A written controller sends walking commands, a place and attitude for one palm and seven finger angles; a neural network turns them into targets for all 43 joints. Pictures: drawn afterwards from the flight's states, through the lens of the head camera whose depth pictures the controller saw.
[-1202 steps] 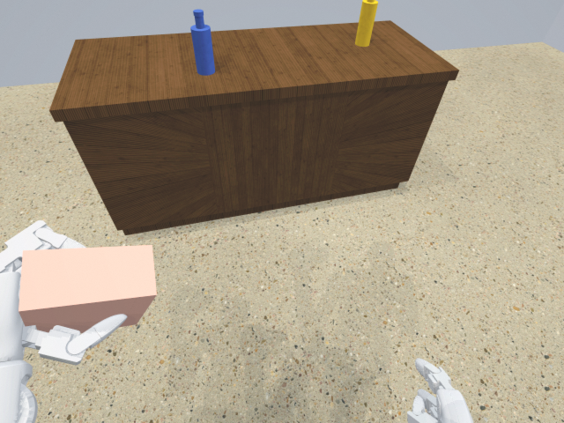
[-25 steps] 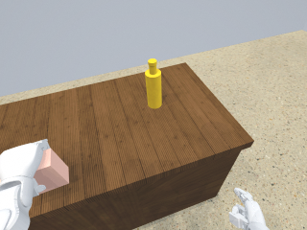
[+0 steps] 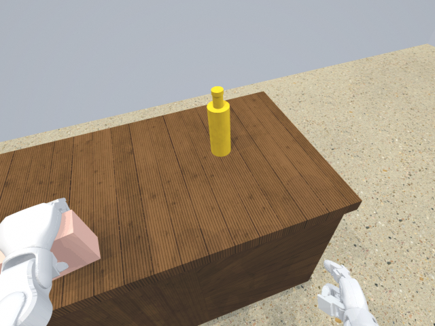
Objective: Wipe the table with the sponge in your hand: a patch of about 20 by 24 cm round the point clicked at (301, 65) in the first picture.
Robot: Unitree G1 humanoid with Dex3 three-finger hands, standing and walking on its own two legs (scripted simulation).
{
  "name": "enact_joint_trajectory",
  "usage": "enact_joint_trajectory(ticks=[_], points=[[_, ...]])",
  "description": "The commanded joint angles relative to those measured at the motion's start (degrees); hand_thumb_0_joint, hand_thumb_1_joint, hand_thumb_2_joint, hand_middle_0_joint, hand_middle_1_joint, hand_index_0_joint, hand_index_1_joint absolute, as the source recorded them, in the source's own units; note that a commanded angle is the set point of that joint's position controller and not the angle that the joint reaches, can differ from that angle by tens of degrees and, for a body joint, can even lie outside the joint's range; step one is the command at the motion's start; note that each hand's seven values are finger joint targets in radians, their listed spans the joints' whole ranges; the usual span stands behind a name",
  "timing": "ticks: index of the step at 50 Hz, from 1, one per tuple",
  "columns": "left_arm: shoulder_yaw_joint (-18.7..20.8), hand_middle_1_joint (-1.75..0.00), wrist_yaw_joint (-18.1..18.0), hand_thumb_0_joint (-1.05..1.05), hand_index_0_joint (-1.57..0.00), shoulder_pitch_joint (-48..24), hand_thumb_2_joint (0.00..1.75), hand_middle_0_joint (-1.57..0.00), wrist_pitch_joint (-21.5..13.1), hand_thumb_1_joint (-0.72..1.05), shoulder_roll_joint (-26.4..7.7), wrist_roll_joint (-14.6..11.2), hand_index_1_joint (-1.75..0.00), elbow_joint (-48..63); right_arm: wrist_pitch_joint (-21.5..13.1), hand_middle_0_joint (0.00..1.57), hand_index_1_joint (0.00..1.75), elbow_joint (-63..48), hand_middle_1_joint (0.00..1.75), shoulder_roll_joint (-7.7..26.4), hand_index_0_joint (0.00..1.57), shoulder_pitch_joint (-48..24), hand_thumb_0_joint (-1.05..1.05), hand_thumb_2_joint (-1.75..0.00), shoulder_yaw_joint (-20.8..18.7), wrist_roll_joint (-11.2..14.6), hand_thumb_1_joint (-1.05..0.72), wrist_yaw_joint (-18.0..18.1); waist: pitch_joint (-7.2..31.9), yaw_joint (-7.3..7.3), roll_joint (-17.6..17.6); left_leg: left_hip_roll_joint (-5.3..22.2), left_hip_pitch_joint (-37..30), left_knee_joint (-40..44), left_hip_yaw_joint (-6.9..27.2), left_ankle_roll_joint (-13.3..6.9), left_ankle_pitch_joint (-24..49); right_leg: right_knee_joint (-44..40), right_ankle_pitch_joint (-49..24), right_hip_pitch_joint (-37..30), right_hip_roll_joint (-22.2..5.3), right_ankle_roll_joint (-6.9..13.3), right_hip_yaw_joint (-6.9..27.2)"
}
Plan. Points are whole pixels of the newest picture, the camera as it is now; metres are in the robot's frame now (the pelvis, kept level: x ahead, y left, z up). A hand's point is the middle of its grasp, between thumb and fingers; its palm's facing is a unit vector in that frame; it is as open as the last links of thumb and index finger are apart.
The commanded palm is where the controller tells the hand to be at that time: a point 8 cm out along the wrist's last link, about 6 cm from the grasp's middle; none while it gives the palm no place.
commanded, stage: move the sponge above the wiping area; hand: left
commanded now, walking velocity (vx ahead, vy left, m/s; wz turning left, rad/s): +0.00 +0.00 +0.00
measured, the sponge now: (55, 254) +0.20 +0.35 +0.02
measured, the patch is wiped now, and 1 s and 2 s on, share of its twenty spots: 0.00 0.00 0.00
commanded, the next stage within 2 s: lower the sponge onto the table in 1.98 s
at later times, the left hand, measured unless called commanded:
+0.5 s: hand (55, 253) +0.19 +0.33 +0.04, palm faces -0.07 -0.09 -0.99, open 9.5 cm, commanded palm +0.17 +0.32 +0.10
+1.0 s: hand (68, 257) +0.19 +0.32 +0.03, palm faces -0.12 -0.10 -0.99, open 9.5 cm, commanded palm +0.18 +0.32 +0.11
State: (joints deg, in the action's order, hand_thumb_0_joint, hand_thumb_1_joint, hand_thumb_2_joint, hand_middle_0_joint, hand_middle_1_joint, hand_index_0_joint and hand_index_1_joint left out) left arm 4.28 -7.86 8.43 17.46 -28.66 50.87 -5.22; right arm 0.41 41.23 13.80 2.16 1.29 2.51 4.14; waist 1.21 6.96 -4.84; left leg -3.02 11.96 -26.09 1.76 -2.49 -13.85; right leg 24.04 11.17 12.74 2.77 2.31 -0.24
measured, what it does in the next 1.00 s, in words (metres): stands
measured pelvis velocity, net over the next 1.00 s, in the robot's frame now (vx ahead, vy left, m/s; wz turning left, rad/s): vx -0.01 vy -0.01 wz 0.01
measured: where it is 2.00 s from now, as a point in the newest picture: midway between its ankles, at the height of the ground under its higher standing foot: outside the picture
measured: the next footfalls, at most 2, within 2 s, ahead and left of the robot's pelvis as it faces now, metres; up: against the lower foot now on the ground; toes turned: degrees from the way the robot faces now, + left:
none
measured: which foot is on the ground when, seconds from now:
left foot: down 0.00-1.00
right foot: down 0.00-1.00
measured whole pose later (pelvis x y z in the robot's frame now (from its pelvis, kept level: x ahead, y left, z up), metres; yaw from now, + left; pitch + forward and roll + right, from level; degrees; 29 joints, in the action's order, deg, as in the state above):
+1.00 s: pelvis -0.01 -0.01 +0.00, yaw +0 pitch -1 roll +0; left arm 2.1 -4.3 10.1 10.7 -28.0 52.0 -5.7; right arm -1.5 40.9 15.1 3.5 0.4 1.7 5.3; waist 0.0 7.3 -5.0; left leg -2.5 11.8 -26.5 2.5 -1.9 -13.6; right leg 24.1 10.9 12.4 3.4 3.1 -0.8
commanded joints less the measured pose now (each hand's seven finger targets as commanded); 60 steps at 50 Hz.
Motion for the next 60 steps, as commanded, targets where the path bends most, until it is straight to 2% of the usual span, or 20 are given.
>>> enact_joint_trajectory(ticks=[1, 4, 8, 9, 11, 13, 14, 19, 21, 25, 30, 33, 36, 43, 47, 48, 51, 53, 56, 60], points=[[3.2, -1.60, 2.2, 0.00, -1.20, -2.6, 1.30, -1.20, 0.8, 0.10, -11.1, 0.2, -1.60, 11.4, -2.8, 0.20, 0.30, -10.7, 0.30, 8.1, 0.20, -10.4, 0.00, -0.90, -2.4, 0.0, -0.90, 0.0, 8.9, 0.01, 2.7, 1.3, -0.8, 3.4, 5.3, 0.5, 12.9, -2.5, -8.2, -6.2, -2.2, 2.0, 4.8], [4.3, -1.60, 2.0, 0.00, -1.20, -4.7, 1.30, -1.20, -4.0, 0.10, -12.4, 1.6, -1.60, 17.9, -3.9, 0.20, 0.30, -11.4, 0.30, 7.4, 0.20, -9.2, 0.00, -0.90, -2.5, -0.8, -0.90, 0.2, 10.5, 0.06, 0.4, 1.8, -3.1, 2.6, 6.3, -0.2, 13.1, -2.3, -7.2, -5.1, -1.9, 2.0, 5.0], [11.0, -1.60, -2.3, 0.00, -1.20, -10.3, 1.30, -1.20, -9.6, 0.10, -18.8, 4.5, -1.60, 20.2, -4.6, 0.20, 0.30, -9.7, 0.30, 7.5, 0.20, -7.8, 0.00, -0.90, -3.2, -1.9, -0.90, 1.1, 10.7, 0.64, -2.0, 2.3, -5.1, 1.7, 8.0, 0.2, 12.6, -2.9, -6.0, -3.0, -1.2, 2.7, 7.7], [9.6, -1.60, -3.7, 0.00, -1.20, -11.3, 1.30, -1.20, -10.1, 0.10, -16.7, 5.2, -1.60, 20.3, -4.9, 0.20, 0.30, -9.8, 0.30, 6.9, 0.20, -7.6, 0.00, -0.90, -3.2, -1.9, -0.90, 1.1, 10.8, 0.35, -3.7, 2.6, -5.0, 1.8, 7.9, 0.6, 12.8, -2.4, -5.4, -2.4, -1.6, 2.6, 6.7], [9.4, -1.60, -5.7, 0.00, -1.20, -10.6, 1.30, -1.20, -9.8, 0.10, -15.4, 5.6, -1.60, 18.2, -4.9, 0.20, 0.30, -8.9, 0.30, 6.9, 0.20, -7.5, 0.00, -0.90, -3.7, -1.6, -0.90, 0.9, 10.7, 0.53, -5.4, 2.7, -5.1, 1.9, 7.8, 1.5, 13.5, -2.6, -5.3, -1.7, -1.5, 2.9, 6.7], [11.5, -1.60, -6.5, 0.00, -1.20, -9.8, 1.30, -1.20, -7.8, 0.10, -16.6, 4.4, -1.60, 16.4, -4.7, 0.20, 0.30, -8.4, 0.30, 7.4, 0.20, -8.6, 0.00, -0.90, -3.9, -1.1, -0.90, 0.8, 11.0, 0.99, -4.0, 2.3, -4.7, 2.3, 7.5, 1.7, 13.7, -2.9, -6.1, -3.0, -1.3, 3.3, 7.6], [9.4, -1.60, -6.4, 0.00, -1.20, -8.6, 1.30, -1.20, -6.5, 0.10, -14.0, 3.4, -1.60, 14.9, -4.4, 0.20, 0.30, -8.5, 0.30, 7.1, 0.20, -8.8, 0.00, -0.90, -3.8, -0.8, -0.90, 0.7, 11.3, 0.73, -2.5, 2.1, -3.7, 2.4, 6.2, 1.5, 13.1, -2.8, -6.2, -4.0, -1.8, 2.8, 6.3], [3.5, -1.60, -1.6, 0.00, -1.20, -4.2, 1.30, -1.20, 0.2, 0.10, -9.5, -0.1, -1.60, 9.7, -3.2, 0.20, 0.30, -9.3, 0.30, 7.8, 0.20, -11.0, 0.00, -0.90, -2.9, 0.3, -0.90, 0.5, 8.1, 0.04, 3.0, 1.4, -0.9, 3.8, 4.8, 0.9, 10.6, -3.5, -5.4, -5.5, -2.2, 2.0, 5.0], [2.9, -1.60, 0.6, 0.00, -1.20, -3.7, 1.30, -1.20, 0.9, 0.10, -10.5, 0.0, -1.60, 9.8, -2.9, 0.20, 0.30, -9.7, 0.30, 8.0, 0.20, -11.0, 0.00, -0.90, -2.5, 0.2, -0.90, 0.5, 7.8, -0.09, 3.7, 1.0, -0.6, 3.9, 4.9, 0.5, 10.7, -3.6, -6.3, -6.1, -2.3, 1.9, 5.2], [4.5, -1.60, 2.1, 0.00, -1.20, -5.4, 1.30, -1.20, -2.7, 0.10, -13.2, 1.9, -1.60, 15.0, -3.5, 0.20, 0.30, -10.6, 0.30, 7.5, 0.20, -10.1, 0.00, -0.90, -2.3, -0.7, -0.90, 0.4, 9.9, 0.23, 1.4, 0.9, -2.3, 3.0, 5.3, -0.2, 11.1, -3.2, -6.6, -6.1, -2.0, 2.1, 5.8], [12.6, -1.60, -2.4, 0.00, -1.20, -7.5, 1.30, -1.20, -8.3, 0.10, -19.3, 4.5, -1.60, 16.4, -4.2, 0.20, 0.30, -9.7, 0.30, 7.1, 0.20, -8.5, 0.00, -0.90, -2.9, -1.6, -0.90, 1.1, 10.1, 1.45, -0.3, 0.9, -3.5, 1.9, 5.6, -0.3, 11.6, -3.4, -6.4, -5.3, -1.7, 2.8, 7.7], [13.8, -1.60, -4.9, 0.00, -1.20, -8.7, 1.30, -1.20, -7.9, 0.10, -19.4, 4.3, -1.60, 15.8, -4.0, 0.20, 0.30, -8.8, 0.30, 7.3, 0.20, -9.1, 0.00, -0.90, -3.4, -1.2, -0.90, 1.2, 9.2, 1.43, -2.5, 0.9, -3.5, 2.2, 5.8, 0.3, 10.9, -4.3, -5.6, -4.8, -1.7, 3.2, 9.5], [9.2, -1.60, -4.7, 0.00, -1.20, -8.5, 1.30, -1.20, -5.5, 0.10, -14.5, 2.4, -1.60, 12.6, -4.0, 0.20, 0.30, -8.6, 0.30, 7.3, 0.20, -9.7, 0.00, -0.90, -3.6, -0.3, -0.90, 1.1, 8.1, 0.29, -2.7, 1.0, -2.9, 2.5, 4.7, 0.4, 10.1, -4.5, -4.9, -3.9, -2.1, 2.6, 7.6], [2.9, -1.60, 1.5, 0.00, -1.20, -9.4, 1.30, -1.20, -3.4, 0.10, -11.4, 0.1, -1.60, 9.1, -4.4, 0.20, 0.30, -9.4, 0.30, 7.9, 0.20, -10.3, 0.00, -0.90, -2.7, 0.2, -0.90, 1.3, 6.6, -1.16, 3.6, 0.7, -1.2, 3.5, 5.0, -0.5, 5.7, -5.2, -1.1, -3.1, -2.0, 1.8, 6.8], [6.6, -1.60, 0.8, 0.00, -1.20, -11.4, 1.30, -1.20, -8.0, 0.10, -15.7, 2.9, -1.60, 12.8, -4.9, 0.20, 0.30, -9.6, 0.30, 7.6, 0.20, -8.8, 0.00, -0.90, -3.0, -1.0, -0.90, 1.5, 10.7, 0.07, 1.7, 0.5, -2.7, 2.5, 4.9, -0.6, 8.8, -4.0, -3.8, -4.6, -2.0, 2.0, 6.5], [9.3, -1.60, -0.4, 0.00, -1.20, -12.2, 1.30, -1.20, -9.1, 0.10, -18.4, 3.5, -1.60, 15.5, -5.2, 0.20, 0.30, -9.7, 0.30, 7.6, 0.20, -9.0, 0.00, -0.90, -3.2, -1.2, -0.90, 1.5, 11.8, 0.84, -1.3, 0.6, -3.6, 2.5, 5.6, -0.4, 9.4, -3.7, -4.1, -5.0, -1.6, 2.5, 7.8], [10.9, -1.60, -3.7, 0.00, -1.20, -11.5, 1.30, -1.20, -10.3, 0.10, -17.8, 4.9, -1.60, 15.3, -5.2, 0.20, 0.30, -9.3, 0.30, 6.9, 0.20, -8.3, 0.00, -0.90, -3.3, -1.4, -0.90, 1.4, 11.7, 1.11, -3.1, 0.9, -3.1, 2.4, 5.4, 0.2, 11.5, -3.1, -5.8, -5.2, -1.8, 2.8, 7.2], [14.3, -1.60, -5.6, 0.00, -1.20, -9.2, 1.30, -1.20, -8.5, 0.10, -19.9, 4.5, -1.60, 13.7, -4.6, 0.20, 0.30, -8.7, 0.30, 7.5, 0.20, -8.9, 0.00, -0.90, -3.6, -1.2, -0.90, 1.2, 10.7, 2.10, -2.8, 0.9, -2.7, 2.6, 5.8, 0.6, 11.8, -3.5, -6.2, -5.5, -1.6, 3.2, 8.7], [10.1, -1.60, -5.6, 0.00, -1.20, -5.7, 1.30, -1.20, -4.0, 0.10, -14.1, 1.8, -1.60, 11.0, -3.9, 0.20, 0.30, -8.9, 0.30, 7.4, 0.20, -9.9, 0.00, -0.90, -3.6, -0.3, -0.90, 0.5, 8.9, 1.68, 0.0, 1.1, -1.3, 3.0, 4.9, 1.0, 11.6, -3.5, -6.5, -5.4, -2.0, 2.6, 7.1], [4.8, -1.60, -1.6, 0.00, -1.20, -4.7, 1.30, -1.20, 0.9, 0.10, -11.2, -0.3, -1.60, 8.5, -3.1, 0.20, 0.30, -9.3, 0.30, 8.2, 0.20, -11.3, 0.00, -0.90, -2.9, 0.7, -0.90, 0.3, 6.5, 0.24, 3.0, 1.2, -0.2, 4.0, 4.6, 0.6, 9.1, -4.0, -4.3, -4.7, -2.1, 1.9, 5.6]])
